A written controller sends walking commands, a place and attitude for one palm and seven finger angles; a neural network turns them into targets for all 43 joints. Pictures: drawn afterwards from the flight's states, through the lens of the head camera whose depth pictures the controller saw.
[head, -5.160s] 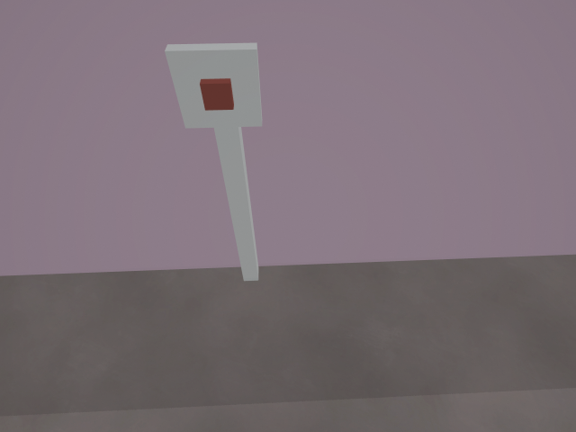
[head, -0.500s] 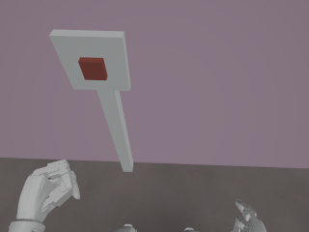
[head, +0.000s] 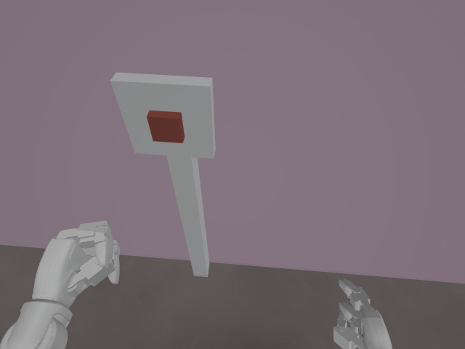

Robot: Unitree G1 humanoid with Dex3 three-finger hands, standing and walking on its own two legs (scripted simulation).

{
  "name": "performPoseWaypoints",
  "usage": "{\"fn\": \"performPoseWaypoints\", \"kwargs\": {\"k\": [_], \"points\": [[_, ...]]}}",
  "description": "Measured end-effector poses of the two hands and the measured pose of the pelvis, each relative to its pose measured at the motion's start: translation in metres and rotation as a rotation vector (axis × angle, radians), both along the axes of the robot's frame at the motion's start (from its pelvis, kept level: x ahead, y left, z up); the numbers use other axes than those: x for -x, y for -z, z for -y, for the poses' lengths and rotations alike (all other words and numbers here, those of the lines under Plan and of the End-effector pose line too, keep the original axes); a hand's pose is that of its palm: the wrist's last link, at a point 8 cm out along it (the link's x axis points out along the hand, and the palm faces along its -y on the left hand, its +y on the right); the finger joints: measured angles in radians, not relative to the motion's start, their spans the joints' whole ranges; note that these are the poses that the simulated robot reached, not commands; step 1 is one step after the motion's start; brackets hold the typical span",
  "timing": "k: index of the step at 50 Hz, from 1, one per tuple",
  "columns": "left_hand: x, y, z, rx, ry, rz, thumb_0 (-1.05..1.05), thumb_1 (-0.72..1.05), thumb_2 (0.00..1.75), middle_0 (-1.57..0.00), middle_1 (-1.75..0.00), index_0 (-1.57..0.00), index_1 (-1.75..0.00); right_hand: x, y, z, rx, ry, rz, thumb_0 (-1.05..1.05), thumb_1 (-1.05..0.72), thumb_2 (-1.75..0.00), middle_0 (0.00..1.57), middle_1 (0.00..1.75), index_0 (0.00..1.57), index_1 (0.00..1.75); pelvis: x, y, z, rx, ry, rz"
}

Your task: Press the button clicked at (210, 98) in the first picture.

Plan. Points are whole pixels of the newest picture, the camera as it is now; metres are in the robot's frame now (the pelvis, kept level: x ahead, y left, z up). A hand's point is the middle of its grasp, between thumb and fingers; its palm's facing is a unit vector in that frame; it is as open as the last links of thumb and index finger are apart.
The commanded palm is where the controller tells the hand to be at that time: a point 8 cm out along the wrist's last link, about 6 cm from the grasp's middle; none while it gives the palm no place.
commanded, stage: raise the hand and make a fist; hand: left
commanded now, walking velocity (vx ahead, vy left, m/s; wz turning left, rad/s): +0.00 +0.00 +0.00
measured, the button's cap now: (167, 126) +0.49 +0.18 +0.12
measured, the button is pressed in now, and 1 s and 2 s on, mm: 0 0 0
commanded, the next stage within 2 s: aim a knuckle at the button in 0.58 s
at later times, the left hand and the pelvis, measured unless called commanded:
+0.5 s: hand (116, 249) +0.23 +0.19 +0.11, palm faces +0.02 -1.00 -0.05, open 3.1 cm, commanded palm +0.20 +0.24 +0.12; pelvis +0.00 -0.01 +0.01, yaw +0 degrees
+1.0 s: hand (138, 223) +0.28 +0.17 +0.10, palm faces -0.01 -1.00 -0.03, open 3.1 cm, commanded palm +0.25 +0.23 +0.11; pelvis -0.01 -0.02 +0.01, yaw -1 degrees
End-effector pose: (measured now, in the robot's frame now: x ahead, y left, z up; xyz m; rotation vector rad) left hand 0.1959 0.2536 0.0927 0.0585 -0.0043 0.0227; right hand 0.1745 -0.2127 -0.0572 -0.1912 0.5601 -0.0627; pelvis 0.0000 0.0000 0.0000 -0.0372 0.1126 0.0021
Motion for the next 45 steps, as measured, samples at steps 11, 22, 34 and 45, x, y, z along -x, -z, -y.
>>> {"fn": "performPoseWaypoints", "kwargs": {"k": [11,22,34,45], "points": [[-0.018,-0.022,-0.003,-0.007,0.014,0.016,0.01,0.9,0.9,-1.3,-1.5,-1.3,-1.5,0.013,0.0,0.018,0.019,0.03,-0.041,0.01,-0.9,-0.9,0.2,0.3,0.2,0.3,-0.003,-0.009,0.004,-0.008,0.002,0.029],[-0.016,-0.019,0.009,0.01,0.012,-0.01,0.01,0.9,0.9,-1.3,-1.5,-1.29,-1.5,0.019,-0.006,0.034,0.029,0.055,-0.03,0.01,-0.9,-0.9,0.2,0.3,0.2,0.3,-0.001,-0.013,0.011,-0.018,0.01,0.043],[-0.008,-0.02,0.014,0.007,0.005,0.004,0.01,0.9,0.9,-1.3,-1.5,-1.3,-1.5,0.018,-0.004,0.034,0.013,0.04,-0.023,0.01,-0.9,-0.9,0.2,0.3,0.2,0.3,0.004,-0.013,0.018,-0.021,0.006,0.052],[-0.038,-0.014,0.021,0.017,0.021,0.005,0.01,0.9,0.9,-1.3,-1.5,-1.3,-1.5,0.024,0.003,0.035,0.024,0.043,-0.056,0.01,-0.9,-0.9,0.2,0.3,0.2,0.3,0.011,-0.012,0.019,-0.023,0.0,0.05]]}}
